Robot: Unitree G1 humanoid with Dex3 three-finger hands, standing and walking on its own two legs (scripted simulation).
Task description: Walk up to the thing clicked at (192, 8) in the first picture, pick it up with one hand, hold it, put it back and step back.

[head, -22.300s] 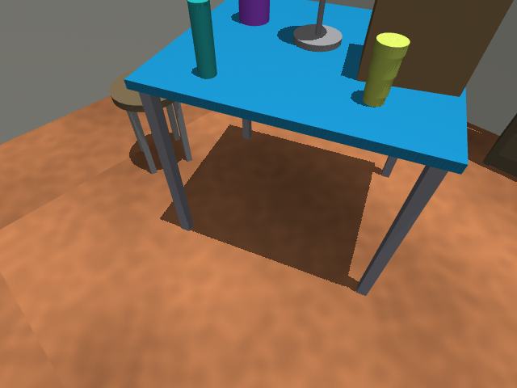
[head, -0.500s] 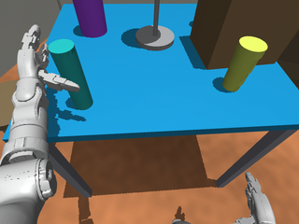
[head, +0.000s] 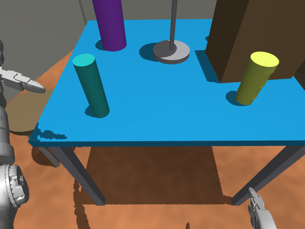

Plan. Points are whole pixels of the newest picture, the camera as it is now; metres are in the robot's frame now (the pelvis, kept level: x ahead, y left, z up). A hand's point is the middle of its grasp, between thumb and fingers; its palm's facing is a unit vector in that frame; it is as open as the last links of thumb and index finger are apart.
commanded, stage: sink last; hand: left
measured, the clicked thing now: (93, 89) +0.47 +0.17 +0.11
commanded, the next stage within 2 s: home in 0.88 s
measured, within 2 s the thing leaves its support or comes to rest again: neither
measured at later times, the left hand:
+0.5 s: hand (0, 165) +0.20 +0.26 +0.19, palm faces +0.41 -0.83 -0.38, open 17.5 cm
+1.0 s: hand (4, 193) +0.16 +0.22 +0.19, palm faces +0.37 -0.82 -0.45, open 17.5 cm
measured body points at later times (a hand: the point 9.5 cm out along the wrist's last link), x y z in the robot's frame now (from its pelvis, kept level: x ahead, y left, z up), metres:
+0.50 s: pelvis +0.00 +0.00 +0.01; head -0.01 -0.02 +0.46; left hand +0.18 +0.30 +0.21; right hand +0.16 -0.25 -0.08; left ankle -0.01 +0.12 -0.73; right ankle +0.02 -0.13 -0.73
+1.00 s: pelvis -0.02 -0.01 +0.01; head -0.03 -0.04 +0.46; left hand +0.13 +0.27 +0.22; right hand +0.15 -0.27 -0.07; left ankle -0.01 +0.12 -0.73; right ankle +0.02 -0.13 -0.73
